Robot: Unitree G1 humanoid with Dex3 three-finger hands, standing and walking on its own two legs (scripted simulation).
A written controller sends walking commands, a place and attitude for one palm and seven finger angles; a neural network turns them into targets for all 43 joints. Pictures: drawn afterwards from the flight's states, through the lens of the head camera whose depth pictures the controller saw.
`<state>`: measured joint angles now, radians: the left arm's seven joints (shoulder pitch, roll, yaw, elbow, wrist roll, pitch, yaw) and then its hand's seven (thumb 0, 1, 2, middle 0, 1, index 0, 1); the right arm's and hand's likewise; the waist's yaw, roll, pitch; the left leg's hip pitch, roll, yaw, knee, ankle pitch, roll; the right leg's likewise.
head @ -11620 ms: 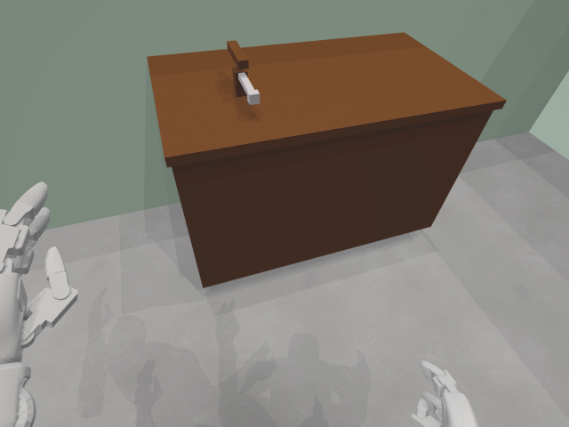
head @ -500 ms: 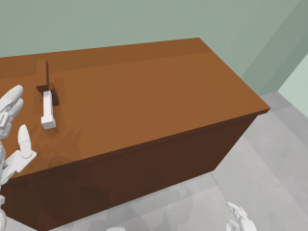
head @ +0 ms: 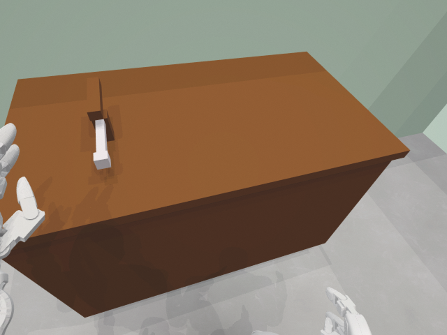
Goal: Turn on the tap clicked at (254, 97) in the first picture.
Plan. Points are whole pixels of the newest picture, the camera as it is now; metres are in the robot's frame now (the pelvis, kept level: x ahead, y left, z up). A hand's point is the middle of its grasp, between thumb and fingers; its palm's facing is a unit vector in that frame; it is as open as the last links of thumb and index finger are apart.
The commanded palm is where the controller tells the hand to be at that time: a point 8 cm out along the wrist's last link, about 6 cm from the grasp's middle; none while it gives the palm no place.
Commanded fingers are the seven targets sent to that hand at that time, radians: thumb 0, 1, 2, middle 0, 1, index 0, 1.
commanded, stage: come to a stop and stand still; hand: left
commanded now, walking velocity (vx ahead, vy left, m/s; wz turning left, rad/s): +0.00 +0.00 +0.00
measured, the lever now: (102, 160) +0.43 +0.29 +0.03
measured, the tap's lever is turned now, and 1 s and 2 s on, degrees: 0 0 0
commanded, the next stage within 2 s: none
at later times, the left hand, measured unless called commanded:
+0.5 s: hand (42, 233) +0.19 +0.24 +0.17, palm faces +0.38 -0.82 -0.44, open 7.4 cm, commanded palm +0.12 +0.28 +0.18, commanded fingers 0.00 0.90 0.90 -0.20 -0.30 -0.20 -0.30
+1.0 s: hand out of the picture +0.12 +0.27 +0.20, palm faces +0.44 -0.80 -0.41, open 7.4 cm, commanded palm +0.04 +0.31 +0.18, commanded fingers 0.00 0.90 0.90 -0.20 -0.30 -0.20 -0.30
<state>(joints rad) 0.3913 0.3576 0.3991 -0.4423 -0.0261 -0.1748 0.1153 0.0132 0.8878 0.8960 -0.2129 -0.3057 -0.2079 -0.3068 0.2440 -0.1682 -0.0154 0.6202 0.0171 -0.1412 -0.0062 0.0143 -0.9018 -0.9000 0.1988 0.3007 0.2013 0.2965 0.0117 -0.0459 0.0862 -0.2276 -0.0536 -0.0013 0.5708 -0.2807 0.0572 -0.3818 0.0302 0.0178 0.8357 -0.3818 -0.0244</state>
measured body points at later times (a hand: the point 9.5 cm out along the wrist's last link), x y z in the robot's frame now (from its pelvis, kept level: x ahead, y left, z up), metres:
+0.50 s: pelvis -0.04 +0.00 -0.01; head -0.01 +0.01 +0.44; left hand +0.17 +0.28 +0.20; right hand +0.11 -0.24 -0.09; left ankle -0.07 +0.13 -0.73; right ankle -0.01 -0.09 -0.72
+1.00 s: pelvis -0.11 +0.03 -0.02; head -0.09 +0.03 +0.43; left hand +0.09 +0.31 +0.22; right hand +0.06 -0.20 -0.09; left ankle -0.15 +0.16 -0.73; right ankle -0.08 -0.04 -0.72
